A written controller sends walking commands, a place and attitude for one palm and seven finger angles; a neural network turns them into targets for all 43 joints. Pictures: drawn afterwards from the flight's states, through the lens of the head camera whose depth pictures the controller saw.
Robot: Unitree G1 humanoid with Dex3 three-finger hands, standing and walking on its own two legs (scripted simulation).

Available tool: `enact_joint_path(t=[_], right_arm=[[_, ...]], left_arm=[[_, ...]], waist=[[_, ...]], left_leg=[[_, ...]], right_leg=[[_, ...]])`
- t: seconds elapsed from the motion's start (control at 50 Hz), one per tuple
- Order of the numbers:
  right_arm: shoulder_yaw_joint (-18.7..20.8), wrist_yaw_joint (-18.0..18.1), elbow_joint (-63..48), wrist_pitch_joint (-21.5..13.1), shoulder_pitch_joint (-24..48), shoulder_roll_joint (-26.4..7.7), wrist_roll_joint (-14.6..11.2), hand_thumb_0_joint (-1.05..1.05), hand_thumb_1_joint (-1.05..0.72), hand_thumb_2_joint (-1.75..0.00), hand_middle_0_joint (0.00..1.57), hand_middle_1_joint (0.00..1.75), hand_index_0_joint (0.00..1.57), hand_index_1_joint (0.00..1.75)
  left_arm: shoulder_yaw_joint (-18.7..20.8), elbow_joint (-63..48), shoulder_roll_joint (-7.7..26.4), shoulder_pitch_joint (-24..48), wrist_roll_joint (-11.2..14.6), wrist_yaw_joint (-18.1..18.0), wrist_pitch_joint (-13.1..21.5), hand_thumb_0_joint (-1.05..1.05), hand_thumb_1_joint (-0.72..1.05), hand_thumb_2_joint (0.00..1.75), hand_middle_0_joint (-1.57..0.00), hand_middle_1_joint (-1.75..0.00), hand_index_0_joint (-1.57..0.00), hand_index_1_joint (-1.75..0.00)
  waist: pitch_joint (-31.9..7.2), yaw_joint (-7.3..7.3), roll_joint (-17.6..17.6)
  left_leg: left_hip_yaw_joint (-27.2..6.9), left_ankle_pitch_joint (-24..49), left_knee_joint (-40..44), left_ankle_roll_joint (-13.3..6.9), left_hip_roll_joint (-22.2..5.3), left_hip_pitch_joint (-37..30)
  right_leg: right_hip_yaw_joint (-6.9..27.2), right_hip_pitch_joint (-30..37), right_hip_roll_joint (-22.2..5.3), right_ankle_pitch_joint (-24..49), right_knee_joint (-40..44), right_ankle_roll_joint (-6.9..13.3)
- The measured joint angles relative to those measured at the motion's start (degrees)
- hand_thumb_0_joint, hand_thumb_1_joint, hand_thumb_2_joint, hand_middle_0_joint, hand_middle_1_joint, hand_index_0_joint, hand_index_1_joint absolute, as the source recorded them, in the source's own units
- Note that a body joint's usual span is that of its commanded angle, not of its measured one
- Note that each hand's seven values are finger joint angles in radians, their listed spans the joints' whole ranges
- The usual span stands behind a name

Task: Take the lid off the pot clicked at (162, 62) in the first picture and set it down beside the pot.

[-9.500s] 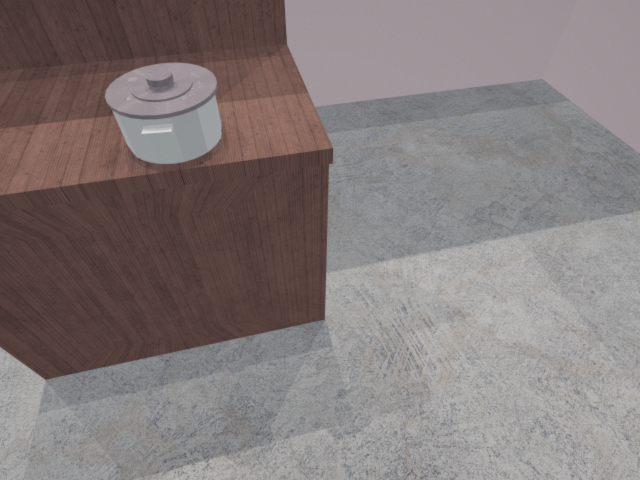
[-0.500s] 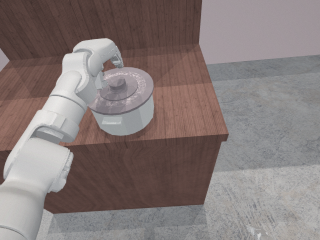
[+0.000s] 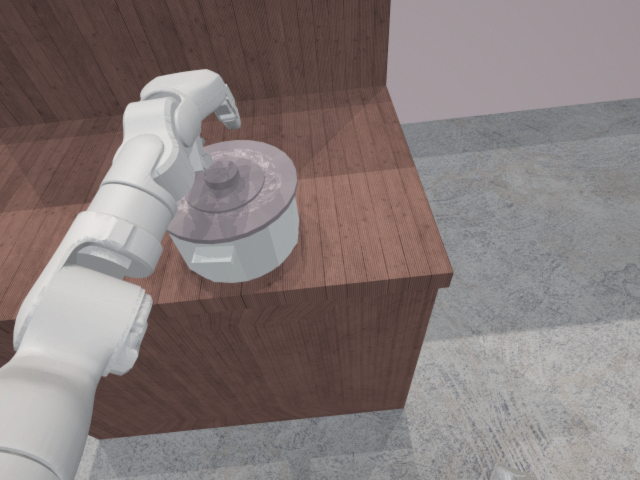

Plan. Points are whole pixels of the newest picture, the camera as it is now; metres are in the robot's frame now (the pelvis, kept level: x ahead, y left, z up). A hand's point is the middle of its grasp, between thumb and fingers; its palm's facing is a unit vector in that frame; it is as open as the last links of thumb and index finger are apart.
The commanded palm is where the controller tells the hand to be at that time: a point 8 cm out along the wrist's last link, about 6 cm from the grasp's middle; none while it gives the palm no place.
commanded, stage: move the open hand above the knob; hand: left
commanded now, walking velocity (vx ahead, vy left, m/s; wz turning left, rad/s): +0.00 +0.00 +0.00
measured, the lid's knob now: (221, 174) +0.49 +0.13 +0.13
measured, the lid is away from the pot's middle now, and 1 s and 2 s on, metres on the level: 0.00 0.00 0.00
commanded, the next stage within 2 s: lower the open fingers around the knob in 0.42 s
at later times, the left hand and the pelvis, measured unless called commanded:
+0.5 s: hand (201, 145) +0.46 +0.13 +0.20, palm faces -0.22 -0.03 -0.98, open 9.9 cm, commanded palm +0.45 +0.13 +0.26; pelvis -0.01 +0.00 +0.00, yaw +1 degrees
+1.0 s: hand (208, 170) +0.46 +0.13 +0.17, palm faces -0.32 -0.07 -0.94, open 9.9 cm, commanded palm +0.44 +0.13 +0.22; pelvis -0.01 +0.00 +0.00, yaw +1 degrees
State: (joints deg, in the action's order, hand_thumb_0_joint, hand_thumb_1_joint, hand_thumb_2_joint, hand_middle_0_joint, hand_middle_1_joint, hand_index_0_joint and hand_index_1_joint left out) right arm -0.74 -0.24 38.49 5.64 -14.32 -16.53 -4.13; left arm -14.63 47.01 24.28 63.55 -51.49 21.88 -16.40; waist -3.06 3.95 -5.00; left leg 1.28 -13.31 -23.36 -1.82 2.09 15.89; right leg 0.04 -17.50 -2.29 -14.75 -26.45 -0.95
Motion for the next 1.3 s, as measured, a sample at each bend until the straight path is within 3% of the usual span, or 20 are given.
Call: enact_joint_path(t=[0.3,0.58,0.78,1.12,1.3], right_arm=[[-0.7,0.1,-1.1,0.0,4.8,0.7,-0.4,0.01,-0.91,-0.9,0.2,0.3,0.2,0.3],[-1.3,0.7,0.4,0.2,1.7,1.3,0.1,0.01,-0.9,-0.9,0.2,0.3,0.2,0.3],[-0.3,0.6,1.0,0.0,-0.9,-0.3,0.1,0.01,-0.91,-0.9,0.2,0.3,0.2,0.3],[-0.4,1.0,0.2,-1.0,2.3,0.6,0.0,0.01,-0.91,-0.9,0.2,0.3,0.2,0.3],[-0.8,1.1,0.5,-0.4,1.3,1.0,0.2,0.01,-0.9,-0.9,0.2,0.3,0.2,0.3]], left_arm=[[-4.9,-2.7,-1.9,0.4,0.9,0.7,-1.7,0.0,-0.33,1.6,-0.88,-0.09,-0.88,-0.08],[-3.1,4.3,-2.8,4.1,0.8,-0.3,-1.0,0.0,-0.33,1.6,-0.88,-0.09,-0.88,-0.08],[-0.8,3.6,-2.2,1.0,1.4,1.7,-1.7,0.0,-0.33,1.6,-0.88,-0.09,-0.88,-0.08],[-4.4,5.6,-3.7,0.9,1.6,1.5,-1.8,0.0,-0.33,1.6,-0.88,-0.09,-0.86,-0.08],[-3.6,9.0,-3.9,2.3,0.9,0.7,-0.9,0.0,-0.33,1.6,-0.9,-0.1,-0.87,-0.08]], waist=[[0.0,-1.77,0.9],[0.0,-0.4,0.4],[0.4,0.49,0.1],[0.6,-0.16,1.5],[-0.1,0.41,1.3]], left_leg=[[-1.6,0.0,-1.4,0.0,0.7,0.6],[-0.9,0.2,-1.0,0.0,0.5,1.1],[-0.3,0.1,-0.4,0.0,0.1,-0.3],[-1.3,-0.1,-1.6,0.1,0.2,0.7],[-0.9,-0.3,-1.9,0.0,0.2,1.9]], right_leg=[[-1.6,0.3,-0.7,-0.4,-1.0,0.0],[-0.8,-0.8,-0.5,-0.2,-1.1,0.0],[-0.3,0.3,-0.1,-0.1,-0.5,0.1],[-1.2,0.0,-0.2,-0.3,-1.1,0.2],[-0.9,-1.2,-0.2,-0.3,-1.3,0.1]])
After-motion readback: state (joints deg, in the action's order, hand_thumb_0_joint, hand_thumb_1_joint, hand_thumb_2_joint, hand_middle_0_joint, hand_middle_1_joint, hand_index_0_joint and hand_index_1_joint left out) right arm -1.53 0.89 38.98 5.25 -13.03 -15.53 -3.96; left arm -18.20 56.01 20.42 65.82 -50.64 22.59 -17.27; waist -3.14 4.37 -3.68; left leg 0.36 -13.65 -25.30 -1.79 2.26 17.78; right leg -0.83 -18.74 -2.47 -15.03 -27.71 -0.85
